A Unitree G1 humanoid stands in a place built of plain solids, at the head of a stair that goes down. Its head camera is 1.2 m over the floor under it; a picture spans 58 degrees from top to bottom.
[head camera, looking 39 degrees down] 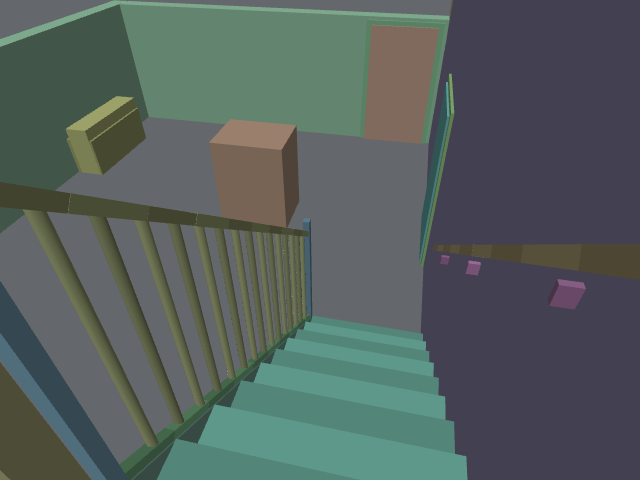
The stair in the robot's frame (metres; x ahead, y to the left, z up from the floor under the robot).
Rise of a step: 0.20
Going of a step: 0.24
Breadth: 0.98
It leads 12 degrees to the right of straight ahead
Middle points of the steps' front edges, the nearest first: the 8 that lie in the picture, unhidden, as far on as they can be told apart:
0.83 -0.05 -0.39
1.06 -0.11 -0.59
1.30 -0.16 -0.78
1.54 -0.21 -0.98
1.77 -0.26 -1.17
2.01 -0.31 -1.37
2.25 -0.36 -1.57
2.48 -0.41 -1.76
